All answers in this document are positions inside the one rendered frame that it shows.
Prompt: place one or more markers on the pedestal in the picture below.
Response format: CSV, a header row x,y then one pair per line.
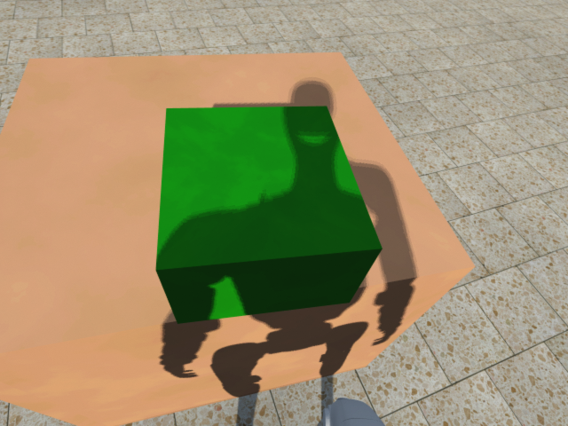
x,y
87,334

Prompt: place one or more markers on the carton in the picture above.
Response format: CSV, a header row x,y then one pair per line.
x,y
260,212

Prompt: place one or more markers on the robot right thigh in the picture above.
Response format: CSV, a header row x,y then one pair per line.
x,y
350,412

